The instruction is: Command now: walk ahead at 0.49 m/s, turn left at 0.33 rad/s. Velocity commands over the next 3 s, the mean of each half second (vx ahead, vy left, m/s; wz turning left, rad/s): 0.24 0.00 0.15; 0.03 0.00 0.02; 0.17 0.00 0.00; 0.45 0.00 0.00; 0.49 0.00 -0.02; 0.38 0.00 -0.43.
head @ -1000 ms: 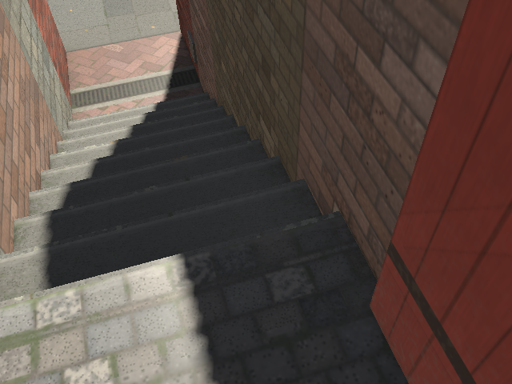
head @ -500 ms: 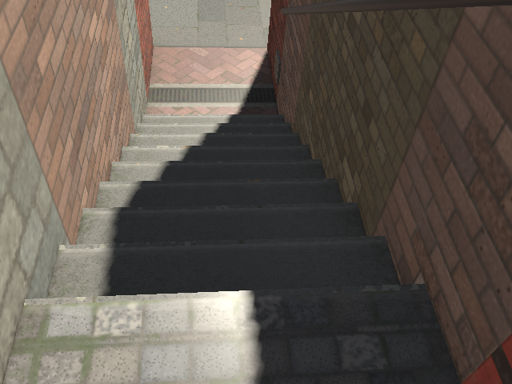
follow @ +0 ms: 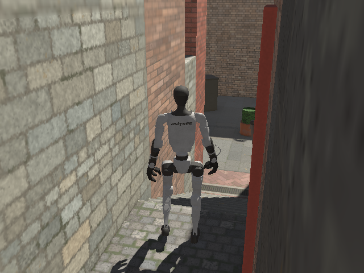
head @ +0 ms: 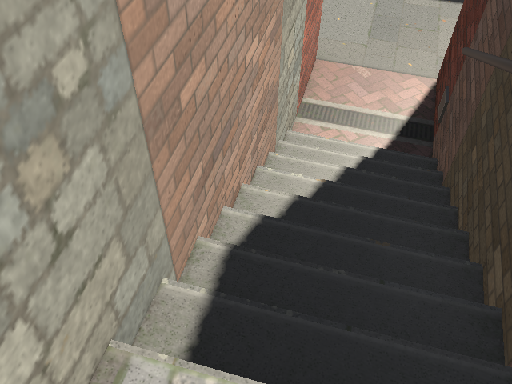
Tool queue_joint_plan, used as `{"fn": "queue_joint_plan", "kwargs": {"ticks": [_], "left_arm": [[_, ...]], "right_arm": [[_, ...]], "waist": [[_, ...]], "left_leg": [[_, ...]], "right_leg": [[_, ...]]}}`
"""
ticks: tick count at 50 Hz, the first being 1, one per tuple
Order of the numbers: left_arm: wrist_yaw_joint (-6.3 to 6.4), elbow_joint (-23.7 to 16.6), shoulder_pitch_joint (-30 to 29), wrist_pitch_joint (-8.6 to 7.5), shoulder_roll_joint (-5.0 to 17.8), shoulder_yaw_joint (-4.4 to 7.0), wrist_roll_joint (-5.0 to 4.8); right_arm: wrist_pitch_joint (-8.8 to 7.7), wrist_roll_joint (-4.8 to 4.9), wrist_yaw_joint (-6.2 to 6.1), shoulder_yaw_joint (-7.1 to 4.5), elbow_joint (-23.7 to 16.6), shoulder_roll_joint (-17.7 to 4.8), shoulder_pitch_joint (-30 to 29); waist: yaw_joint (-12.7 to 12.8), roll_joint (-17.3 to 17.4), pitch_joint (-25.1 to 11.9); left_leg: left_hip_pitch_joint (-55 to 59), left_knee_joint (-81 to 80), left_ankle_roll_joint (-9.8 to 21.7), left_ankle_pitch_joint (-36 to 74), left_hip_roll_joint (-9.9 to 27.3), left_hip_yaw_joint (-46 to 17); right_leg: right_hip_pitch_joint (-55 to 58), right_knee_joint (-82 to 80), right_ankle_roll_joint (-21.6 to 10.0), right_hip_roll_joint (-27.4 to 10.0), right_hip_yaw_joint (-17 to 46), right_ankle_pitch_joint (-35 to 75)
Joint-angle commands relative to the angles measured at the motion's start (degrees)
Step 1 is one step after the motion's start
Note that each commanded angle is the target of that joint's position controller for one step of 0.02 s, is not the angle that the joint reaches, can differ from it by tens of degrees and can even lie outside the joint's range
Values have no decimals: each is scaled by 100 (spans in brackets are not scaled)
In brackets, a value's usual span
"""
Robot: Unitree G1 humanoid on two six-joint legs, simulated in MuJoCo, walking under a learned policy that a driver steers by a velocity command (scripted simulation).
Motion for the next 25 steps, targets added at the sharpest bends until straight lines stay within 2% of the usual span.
{"fn": "queue_joint_plan", "kwargs": {"ticks": [1,2,4,5,6,7,8,9,10,11,12,13,14,15,16,17,18,19,20,21,22,23,24,25], "left_arm": [[-91,-471,-569,-168,430,74,131],[-190,-489,-492,-185,624,142,125],[-333,-455,-259,-207,731,189,77],[-336,-515,-301,-233,1004,281,-44],[-347,-567,-398,-231,1062,304,-124],[-364,-564,-369,-196,1073,301,-180],[-373,-486,-123,-169,984,273,-211],[-385,-525,101,-169,879,251,-370],[-356,-539,557,-182,574,179,-469],[-302,-506,1338,-184,-115,-56,-476],[-204,-660,617,-88,263,104,-426],[-181,-839,203,2,337,135,-279],[-115,-736,168,39,434,185,-122],[-42,-651,316,66,378,152,-34],[-12,-609,348,73,196,108,-32],[-52,-560,481,85,78,76,-106],[-150,-467,640,128,79,74,-229],[-274,-408,734,145,105,71,-350],[-370,-434,689,136,198,91,-421],[-412,-539,532,108,324,117,-425],[-449,-652,396,62,343,113,-420],[-449,-842,119,-13,457,109,-435],[-447,-951,-343,-72,759,178,-432],[-256,-678,-114,212,896,314,166]], "right_arm": [[-1,92,67,117,-311,236,-155],[19,133,91,171,-329,232,-251],[70,195,43,225,-567,183,-699],[58,232,17,190,-632,40,-736],[21,281,-12,146,-627,-138,-751],[-29,304,-39,95,-592,-271,-744],[-96,307,-73,24,-593,-431,-816],[-208,286,-128,-64,-625,-688,-825],[-310,307,-186,-202,-666,-1238,-598],[-254,513,-139,-18,-582,-988,-179],[-217,417,-198,-87,-326,-882,537],[-268,319,-313,-220,-174,-1198,645],[-294,374,-368,-250,-263,-1113,276],[-316,483,-388,-113,-378,-695,-291],[-354,567,-350,13,-516,-380,-884],[-363,611,-281,81,-633,-253,-1344],[-344,564,-204,67,-684,-304,-1593],[-316,510,-134,41,-671,-420,-1787],[-273,480,-44,49,-595,-465,-1805],[-231,511,80,123,-448,-342,-1615],[-181,538,183,164,-305,-308,-1323],[-147,576,228,158,-229,-331,-1142],[-173,493,163,85,-223,-474,-979],[100,318,-299,73,46,-267,-423]], "waist": [[-294,-280,93],[-213,-415,110],[-219,-329,55],[-283,-295,-36],[-354,-261,-113],[-392,-309,-172],[-376,-333,-221],[-432,-183,-454],[-371,417,-1146],[-127,1116,-2404],[-553,831,-2046],[-601,668,-1818],[-446,382,-1260],[-211,278,-927],[96,238,-601],[341,212,-640],[406,196,-688],[447,94,-644],[410,61,-537],[348,81,-458],[300,101,-363],[125,164,-317],[-227,-60,-254],[-94,-161,-549]], "left_leg": [[356,-1452,-143,681,338,297],[712,-1788,-208,961,280,475],[774,-2344,-309,1569,229,312],[675,-2668,-314,1820,184,217],[758,-3098,-304,2107,116,230],[1065,-3456,-241,2515,-11,332],[1491,-3641,-83,2903,-153,392],[2187,-3777,177,3933,-111,366],[3242,-3715,922,6575,692,-305],[4862,-3784,1893,7639,2106,-2020],[4712,-4080,1894,7395,2294,-2474],[4526,-4168,1543,6220,2128,-2193],[3747,-4333,1239,5168,1942,-1862],[2960,-4526,1042,4750,1748,-1539],[2090,-4669,767,4603,1469,-1172],[1392,-4660,460,4556,1121,-663],[874,-4596,235,4189,836,-266],[534,-4473,96,3307,631,-50],[257,-4356,-25,2256,533,-91],[149,-4293,-211,1165,515,-299],[152,-4363,-366,362,606,-555],[356,-4380,-432,-143,610,-640],[586,-4299,-448,71,475,-457],[1379,-4167,-677,562,-46,91]], "right_leg": [[-597,-1218,-1058,-1137,452,905],[-902,-1220,-1111,-1019,288,1028],[-634,-980,-1211,-1334,514,2200],[-317,-658,-1149,-1404,470,2636],[-93,-342,-1063,-1405,426,2783],[-63,-34,-963,-1334,372,2667],[-148,268,-779,-1182,343,2599],[-262,731,-345,-863,132,2741],[-466,1336,241,-478,-121,1389],[-1156,2096,747,-347,195,-1042],[-1680,3258,997,-243,366,-3067],[-2188,3973,910,-438,652,-3542],[-2309,4249,929,-707,836,-3423],[-2104,3910,972,-928,963,-3177],[-1572,3469,1127,-1032,921,-2909],[-803,3059,1236,-1008,744,-2512],[-194,2803,1325,-843,497,-1865],[142,2366,1343,-677,324,-878],[282,2049,1325,-542,242,-211],[273,1868,1231,-538,298,162],[244,1630,1128,-678,419,316],[44,1342,952,-829,490,285],[-264,1421,580,-842,520,223],[-335,921,183,-746,859,-923]]}}
Next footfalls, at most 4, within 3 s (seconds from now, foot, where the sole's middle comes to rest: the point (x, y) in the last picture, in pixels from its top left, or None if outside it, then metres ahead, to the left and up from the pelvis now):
0.18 left None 0.24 0.14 -0.78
0.44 right None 0.19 -0.14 -0.78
1.74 right None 0.39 -0.13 -0.78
2.26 left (231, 343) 0.69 0.12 -0.95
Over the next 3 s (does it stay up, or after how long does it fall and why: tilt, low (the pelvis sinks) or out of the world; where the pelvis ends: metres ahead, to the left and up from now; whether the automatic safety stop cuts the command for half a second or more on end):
stays up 0.90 -0.13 -0.36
